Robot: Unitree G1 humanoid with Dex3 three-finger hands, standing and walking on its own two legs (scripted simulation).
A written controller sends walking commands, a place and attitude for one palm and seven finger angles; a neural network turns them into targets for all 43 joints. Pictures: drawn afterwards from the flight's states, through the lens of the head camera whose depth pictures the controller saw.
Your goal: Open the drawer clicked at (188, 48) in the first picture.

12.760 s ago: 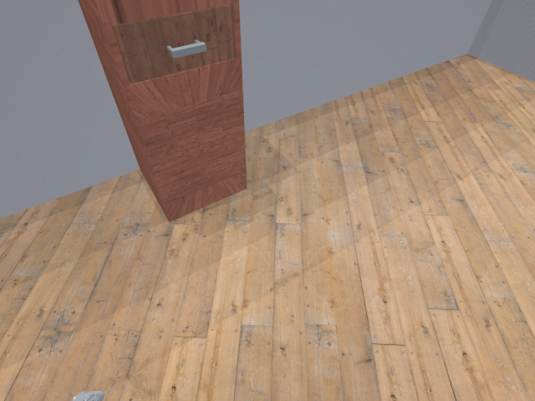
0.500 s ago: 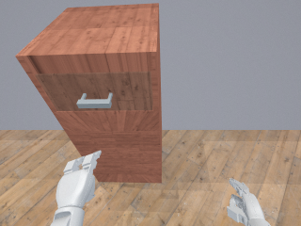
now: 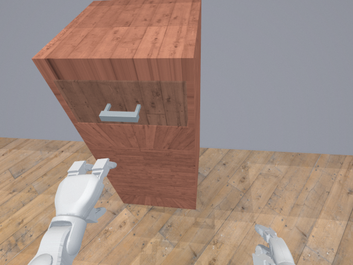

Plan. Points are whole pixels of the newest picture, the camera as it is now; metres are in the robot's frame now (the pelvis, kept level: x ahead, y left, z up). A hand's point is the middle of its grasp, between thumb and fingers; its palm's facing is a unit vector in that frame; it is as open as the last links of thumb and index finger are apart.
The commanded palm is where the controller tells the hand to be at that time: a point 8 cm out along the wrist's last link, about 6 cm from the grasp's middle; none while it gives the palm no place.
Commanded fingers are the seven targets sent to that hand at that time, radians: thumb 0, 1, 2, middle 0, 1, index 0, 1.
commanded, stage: raise the hand with hooked fingers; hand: left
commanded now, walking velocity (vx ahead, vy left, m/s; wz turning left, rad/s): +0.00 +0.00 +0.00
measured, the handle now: (121, 111) +0.51 +0.24 +0.04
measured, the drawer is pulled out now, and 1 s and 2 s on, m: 0.00 0.00 0.00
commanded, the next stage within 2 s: move the hooked fingers above the handle in 1.08 s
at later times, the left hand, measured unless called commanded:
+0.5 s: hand (69, 154) +0.30 +0.26 +0.12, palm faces +0.09 -0.07 -0.99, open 13.6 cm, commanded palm +0.27 +0.27 +0.18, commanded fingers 0.00 -0.50 0.30 -0.30 -1.20 -0.30 -1.20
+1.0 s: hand (61, 146) +0.30 +0.27 +0.15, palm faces +0.05 -0.07 -1.00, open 13.9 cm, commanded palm +0.27 +0.28 +0.21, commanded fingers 0.00 -0.50 0.30 -0.30 -1.20 -0.30 -1.20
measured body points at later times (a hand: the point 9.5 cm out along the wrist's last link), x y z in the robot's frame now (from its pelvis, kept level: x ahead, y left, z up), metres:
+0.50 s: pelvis +0.01 +0.03 +0.02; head +0.01 -0.01 +0.46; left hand +0.29 +0.26 +0.18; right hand +0.23 -0.18 -0.08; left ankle +0.00 +0.13 -0.73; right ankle -0.01 -0.09 -0.73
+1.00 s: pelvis +0.00 +0.03 +0.02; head +0.01 -0.01 +0.47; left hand +0.29 +0.27 +0.20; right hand +0.18 -0.20 -0.10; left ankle +0.00 +0.13 -0.73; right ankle -0.01 -0.09 -0.73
